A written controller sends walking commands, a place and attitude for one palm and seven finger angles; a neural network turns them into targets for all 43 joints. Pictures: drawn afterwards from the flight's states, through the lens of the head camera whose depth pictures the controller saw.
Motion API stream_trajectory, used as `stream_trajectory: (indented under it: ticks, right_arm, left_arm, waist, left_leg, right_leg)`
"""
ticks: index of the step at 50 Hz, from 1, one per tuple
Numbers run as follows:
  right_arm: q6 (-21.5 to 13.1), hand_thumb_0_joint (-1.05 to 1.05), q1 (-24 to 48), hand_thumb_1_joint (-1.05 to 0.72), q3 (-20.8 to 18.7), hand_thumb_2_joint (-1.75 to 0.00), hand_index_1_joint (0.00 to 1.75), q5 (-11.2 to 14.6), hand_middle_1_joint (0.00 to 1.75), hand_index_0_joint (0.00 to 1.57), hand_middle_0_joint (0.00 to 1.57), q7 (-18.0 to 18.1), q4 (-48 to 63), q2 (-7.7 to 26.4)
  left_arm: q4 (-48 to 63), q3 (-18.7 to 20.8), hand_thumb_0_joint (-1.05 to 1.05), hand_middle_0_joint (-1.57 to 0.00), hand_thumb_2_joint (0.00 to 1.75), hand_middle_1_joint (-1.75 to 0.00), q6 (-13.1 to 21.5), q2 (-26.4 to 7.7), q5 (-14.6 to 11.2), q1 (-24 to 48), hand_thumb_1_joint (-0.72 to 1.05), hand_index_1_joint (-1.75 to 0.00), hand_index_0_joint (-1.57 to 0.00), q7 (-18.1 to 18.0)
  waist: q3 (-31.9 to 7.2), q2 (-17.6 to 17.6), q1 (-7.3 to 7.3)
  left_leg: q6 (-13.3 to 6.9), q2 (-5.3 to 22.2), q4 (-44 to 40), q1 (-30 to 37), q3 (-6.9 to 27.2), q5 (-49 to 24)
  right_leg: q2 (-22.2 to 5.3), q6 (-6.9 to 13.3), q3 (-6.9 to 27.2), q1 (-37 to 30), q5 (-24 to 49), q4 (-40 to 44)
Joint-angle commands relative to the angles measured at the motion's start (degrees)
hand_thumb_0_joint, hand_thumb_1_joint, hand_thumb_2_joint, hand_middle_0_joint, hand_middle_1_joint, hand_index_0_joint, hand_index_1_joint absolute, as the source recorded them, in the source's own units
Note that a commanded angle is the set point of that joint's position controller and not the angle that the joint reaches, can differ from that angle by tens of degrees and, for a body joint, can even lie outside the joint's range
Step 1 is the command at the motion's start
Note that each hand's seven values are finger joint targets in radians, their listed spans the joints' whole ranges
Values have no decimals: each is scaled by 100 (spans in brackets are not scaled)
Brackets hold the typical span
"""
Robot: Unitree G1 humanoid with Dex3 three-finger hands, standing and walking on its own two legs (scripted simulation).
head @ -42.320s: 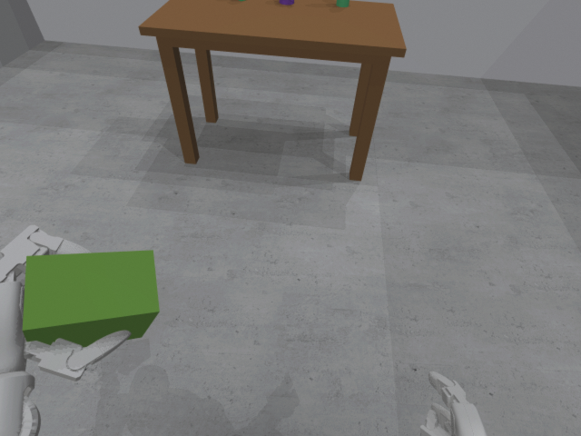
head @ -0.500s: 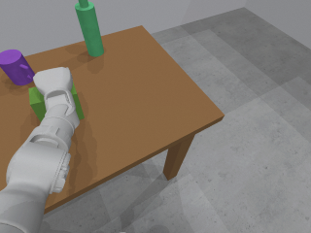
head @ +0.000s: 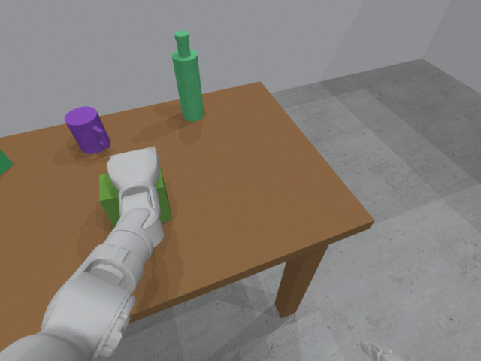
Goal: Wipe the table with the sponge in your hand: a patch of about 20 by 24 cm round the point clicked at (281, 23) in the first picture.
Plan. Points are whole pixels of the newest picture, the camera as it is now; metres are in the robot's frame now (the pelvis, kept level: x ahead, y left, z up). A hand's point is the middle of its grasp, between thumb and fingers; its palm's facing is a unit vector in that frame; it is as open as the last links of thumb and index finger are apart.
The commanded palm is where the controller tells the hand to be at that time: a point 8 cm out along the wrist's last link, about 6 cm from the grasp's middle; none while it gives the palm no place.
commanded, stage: wipe back along the third lane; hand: left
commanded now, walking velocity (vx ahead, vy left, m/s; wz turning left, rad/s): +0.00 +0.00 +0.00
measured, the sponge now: (139, 203) +0.41 +0.23 -0.01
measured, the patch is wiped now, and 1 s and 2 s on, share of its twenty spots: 1.00 1.00 1.00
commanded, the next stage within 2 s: slide back across to the middle lane in 1.02 s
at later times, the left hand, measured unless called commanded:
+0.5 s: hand (151, 212) +0.36 +0.18 +0.04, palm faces -0.02 -0.03 -1.00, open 10.6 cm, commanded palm +0.32 +0.17 +0.07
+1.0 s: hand (156, 235) +0.32 +0.16 +0.04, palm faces -0.01 -0.03 -1.00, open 10.6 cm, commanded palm +0.27 +0.15 +0.07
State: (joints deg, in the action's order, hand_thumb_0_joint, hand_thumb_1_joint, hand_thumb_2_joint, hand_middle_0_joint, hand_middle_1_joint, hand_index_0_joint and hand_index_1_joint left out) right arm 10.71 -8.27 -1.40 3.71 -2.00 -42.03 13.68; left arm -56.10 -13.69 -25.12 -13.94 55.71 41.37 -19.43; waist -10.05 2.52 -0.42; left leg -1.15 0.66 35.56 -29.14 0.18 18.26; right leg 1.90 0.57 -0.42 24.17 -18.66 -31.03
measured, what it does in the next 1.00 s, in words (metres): stands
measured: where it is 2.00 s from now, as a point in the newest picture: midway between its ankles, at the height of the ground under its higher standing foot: outside the picture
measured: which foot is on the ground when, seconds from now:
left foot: down 0.00-1.00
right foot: down 0.00-1.00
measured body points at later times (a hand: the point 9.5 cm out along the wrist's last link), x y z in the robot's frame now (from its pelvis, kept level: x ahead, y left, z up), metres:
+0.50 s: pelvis -0.01 -0.01 +0.00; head -0.01 -0.03 +0.45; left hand +0.36 +0.18 +0.09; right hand +0.18 -0.24 -0.11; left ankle -0.02 +0.10 -0.73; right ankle -0.05 -0.12 -0.73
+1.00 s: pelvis -0.03 -0.02 +0.00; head -0.05 -0.05 +0.45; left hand +0.31 +0.16 +0.09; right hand +0.17 -0.25 -0.10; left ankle -0.02 +0.10 -0.73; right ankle -0.05 -0.12 -0.73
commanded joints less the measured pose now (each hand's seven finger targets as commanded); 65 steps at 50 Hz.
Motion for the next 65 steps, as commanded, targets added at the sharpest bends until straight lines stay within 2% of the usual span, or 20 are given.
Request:
stream_trajectory:
  ticks: [1,4,14,16,22,29,33,34,35,36,39,42,44,45,52,54,57,59,62,65]
  right_arm:
    - [10,0,345,-90,-217,-90,30,-9,30,20,20,34,610,766]
    - [57,0,537,-90,-215,-90,30,10,30,20,20,50,700,736]
    - [108,0,892,-90,-156,-90,30,55,30,20,20,33,945,741]
    - [113,0,909,-90,-132,-90,30,53,30,20,20,77,901,780]
    - [86,0,1088,-90,-95,-90,30,85,30,20,20,88,1000,738]
    - [53,0,1207,-90,-90,-90,30,112,30,20,20,131,1034,742]
    - [34,0,1232,-90,-97,-90,30,112,30,20,20,92,1082,713]
    - [35,0,1291,-90,-105,-90,30,126,30,20,20,83,1115,717]
    - [32,0,1299,-90,-95,-90,30,125,30,20,20,90,1140,712]
    - [32,0,1298,-90,-99,-90,30,130,30,20,20,94,1090,723]
    - [10,0,1412,-90,-106,-90,30,146,30,20,20,54,1153,700]
    - [8,0,1413,-90,-91,-90,30,152,30,20,20,53,1129,706]
    - [-3,0,1494,-90,-96,-90,30,161,30,20,20,41,1156,701]
    - [-9,0,1492,-90,-94,-90,30,162,30,20,20,40,1178,681]
    - [-13,0,1583,-90,-80,-90,30,166,30,20,20,4,1205,679]
    - [-12,0,1597,-90,-82,-90,30,171,30,20,20,28,1168,692]
    - [-34,0,1581,-90,-70,-90,30,168,30,20,20,54,1144,671]
    - [-38,0,1637,-90,-77,-90,30,143,30,20,20,78,1162,712]
    - [-54,0,1637,-90,-52,-90,30,153,30,20,20,128,1203,669]
    - [-79,0,1634,-90,-52,-90,30,132,30,20,20,132,1253,683]
  left_arm:
    - [666,-127,0,-120,130,-160,-218,-71,-49,1062,10,-160,-120,297]
    - [1009,-332,0,-120,130,-160,-320,187,-61,1049,10,-160,-120,409]
    - [1796,-448,0,-120,130,-160,-375,234,-77,9,10,-160,-120,572]
    - [1807,-267,0,-120,130,-160,-426,-60,-34,-14,10,-160,-120,532]
    - [2082,-497,0,-120,130,-160,-552,172,-58,-247,10,-160,-120,549]
    - [2156,-238,0,-120,130,-160,-528,-96,-52,-379,10,-160,-120,559]
    - [2233,-570,0,-120,130,-160,-500,223,-13,-703,10,-160,-120,554]
    - [2320,-339,0,-120,130,-160,-491,44,-45,-805,10,-160,-120,548]
    - [2379,-600,0,-120,130,-160,-499,247,-60,-733,10,-160,-120,552]
    - [2306,-473,0,-120,130,-160,-510,93,-38,-611,10,-160,-120,524]
    - [2457,-450,0,-120,130,-160,-522,164,-93,-930,10,-160,-120,526]
    - [2465,-651,0,-120,130,-160,-559,292,-99,-859,10,-160,-120,513]
    - [2557,-485,0,-120,130,-160,-572,174,-120,-986,10,-160,-120,516]
    - [2588,-716,0,-120,130,-160,-577,390,-149,-1046,10,-160,-120,521]
    - [2785,-838,0,-120,130,-160,-588,467,-158,-1178,10,-160,-120,555]
    - [2753,-562,0,-120,130,-160,-582,207,-135,-1083,10,-160,-120,550]
    - [2816,-710,0,-120,130,-160,-584,302,-102,-835,10,-160,-120,540]
    - [3035,-154,0,-120,130,-160,-558,-266,-78,-971,10,-160,-120,512]
    - [3249,-307,0,-120,130,-160,-545,-151,-90,-933,10,-160,-120,528]
    - [3542,65,0,-120,130,-160,-526,-533,-53,-1386,10,-160,-120,535]
  waist:
    - [-1196,-429,-104]
    - [-1278,-480,-113]
    - [-1253,-702,100]
    - [-1106,-698,104]
    - [-902,-645,163]
    - [-828,-688,258]
    - [-717,-604,240]
    - [-770,-642,327]
    - [-701,-637,254]
    - [-558,-671,231]
    - [-559,-687,346]
    - [-424,-695,258]
    - [-451,-677,359]
    - [-441,-641,316]
    - [-389,-793,315]
    - [-342,-818,343]
    - [-324,-735,282]
    - [-606,-594,461]
    - [-650,-716,374]
    - [-804,-648,496]
  left_leg:
    - [-104,-57,-188,1434,-20,-2572]
    - [-116,-70,-201,1541,-17,-2718]
    - [-118,-160,-248,1536,-47,-2714]
    - [-111,-185,-286,1501,-67,-2517]
    - [-111,-216,-428,1476,-89,-2167]
    - [-109,-228,-546,1429,-58,-1730]
    - [-102,-238,-530,1455,-88,-1679]
    - [-94,-219,-573,1429,-38,-1661]
    - [-109,-236,-571,1448,-75,-1530]
    - [-104,-226,-566,1407,-61,-1447]
    - [-101,-220,-614,1387,-36,-1407]
    - [-104,-221,-612,1392,-65,-1282]
    - [-98,-212,-661,1393,-24,-1232]
    - [-116,-228,-641,1441,-65,-1216]
    - [-116,-224,-621,1431,-80,-1182]
    - [-111,-219,-646,1393,-52,-1135]
    - [-123,-240,-607,1450,-86,-1136]
    - [-118,-253,-631,1526,-45,-1279]
    - [-136,-277,-608,1557,-98,-1346]
    - [-152,-300,-591,1654,-103,-1675]
  right_leg:
    - [82,279,-235,-586,3006,171]
    - [69,289,-239,-699,3177,164]
    - [32,322,-183,-1143,3548,147]
    - [23,317,-140,-1145,3449,190]
    - [26,327,-136,-1128,3033,281]
    - [47,347,-37,-1084,2400,398]
    - [51,356,-66,-1021,2310,389]
    - [70,371,-52,-1045,2198,392]
    - [65,345,-61,-1010,2045,413]
    - [66,352,-50,-908,1969,440]
    - [80,369,-45,-929,1843,457]
    - [75,355,-40,-854,1710,464]
    - [97,377,-33,-854,1541,477]
    - [79,353,-58,-873,1516,475]
    - [76,347,-19,-875,1544,462]
    - [87,354,36,-837,1483,497]
    - [69,343,31,-813,1539,473]
    - [83,375,117,-1020,1704,459]
    - [43,322,110,-1169,1906,458]
    - [40,332,150,-1464,2430,382]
